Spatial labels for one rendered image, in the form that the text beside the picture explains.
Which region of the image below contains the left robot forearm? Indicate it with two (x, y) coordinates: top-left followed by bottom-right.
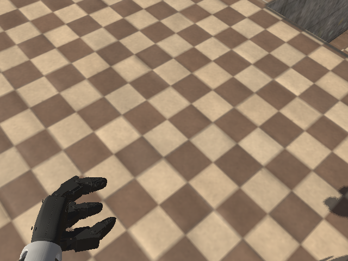
(19, 241), (62, 261)

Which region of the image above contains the left robot hand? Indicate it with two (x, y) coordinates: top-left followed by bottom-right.
(31, 176), (116, 252)

